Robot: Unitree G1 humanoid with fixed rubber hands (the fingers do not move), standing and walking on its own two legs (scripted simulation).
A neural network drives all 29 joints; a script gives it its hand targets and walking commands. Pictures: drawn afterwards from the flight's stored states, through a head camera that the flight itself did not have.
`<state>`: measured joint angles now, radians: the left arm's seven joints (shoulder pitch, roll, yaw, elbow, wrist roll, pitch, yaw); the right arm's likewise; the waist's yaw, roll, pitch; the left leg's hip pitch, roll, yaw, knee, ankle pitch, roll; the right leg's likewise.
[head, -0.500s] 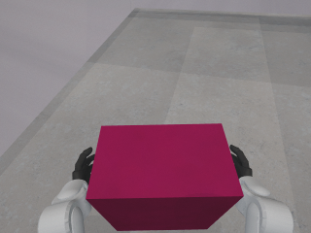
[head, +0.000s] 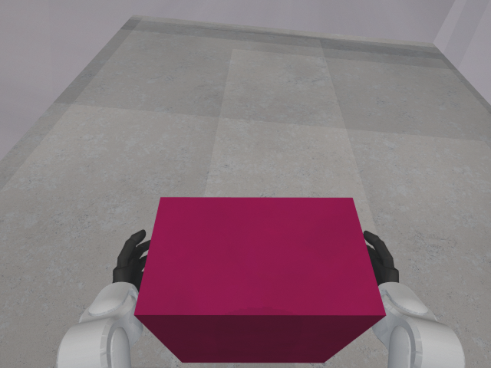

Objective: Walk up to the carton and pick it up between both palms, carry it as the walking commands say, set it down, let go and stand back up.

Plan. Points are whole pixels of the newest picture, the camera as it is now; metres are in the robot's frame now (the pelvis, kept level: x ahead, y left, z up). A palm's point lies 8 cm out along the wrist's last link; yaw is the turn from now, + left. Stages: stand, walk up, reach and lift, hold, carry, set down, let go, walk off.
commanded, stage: carry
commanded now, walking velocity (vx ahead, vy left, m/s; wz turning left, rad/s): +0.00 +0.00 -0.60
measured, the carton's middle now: (254, 292) +0.25 +0.01 +0.02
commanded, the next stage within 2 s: none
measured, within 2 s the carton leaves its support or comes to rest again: neither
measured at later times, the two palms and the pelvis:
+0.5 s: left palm (215, 275) +0.25 +0.07 +0.08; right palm (470, 359) +0.15 -0.26 +0.07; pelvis -0.02 -0.03 +0.00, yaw -17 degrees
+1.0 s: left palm (252, 289) +0.23 +0.01 +0.08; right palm out of the picture +0.10 -0.30 +0.07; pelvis -0.04 -0.06 -0.01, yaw -21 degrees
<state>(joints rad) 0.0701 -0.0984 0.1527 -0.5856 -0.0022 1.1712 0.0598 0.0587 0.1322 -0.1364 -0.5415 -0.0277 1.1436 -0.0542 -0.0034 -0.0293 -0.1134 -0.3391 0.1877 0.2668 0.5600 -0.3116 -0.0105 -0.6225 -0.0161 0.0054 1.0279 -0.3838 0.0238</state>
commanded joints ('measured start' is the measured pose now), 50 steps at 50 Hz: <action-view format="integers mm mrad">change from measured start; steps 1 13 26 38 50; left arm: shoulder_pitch -498 -411 -444 -480 -446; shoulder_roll -695 -695 -673 -660 -647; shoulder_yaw -857 -749 -780 -826 -756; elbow -233 -130 -172 -167 -128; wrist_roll -282 -276 -260 -259 -251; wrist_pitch -17 -30 -49 -9 -22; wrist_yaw -58 -117 -112 -64 -93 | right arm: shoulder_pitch -285 -382 -334 -298 -383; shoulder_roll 638 722 728 632 662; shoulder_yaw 673 807 780 685 767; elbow -143 -169 -153 -113 -126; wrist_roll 257 290 291 267 272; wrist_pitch -20 -14 -23 4 12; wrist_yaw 89 77 70 90 71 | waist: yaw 14 11 2 12 16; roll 297 -157 -96 232 -132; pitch -239 -206 -327 -205 -196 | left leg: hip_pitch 347 -306 284 264 -132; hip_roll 220 -63 -102 149 -89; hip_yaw -32 -228 -150 -142 -153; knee -50 610 -181 -113 256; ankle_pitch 678 -296 -23 564 -256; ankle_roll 75 -91 -29 118 -35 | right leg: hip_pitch -11 495 254 47 458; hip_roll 2 -179 -37 32 -221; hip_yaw -124 407 305 -84 328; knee -140 -602 -593 -157 -620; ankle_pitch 16 641 344 -27 774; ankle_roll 15 -159 -93 -17 -180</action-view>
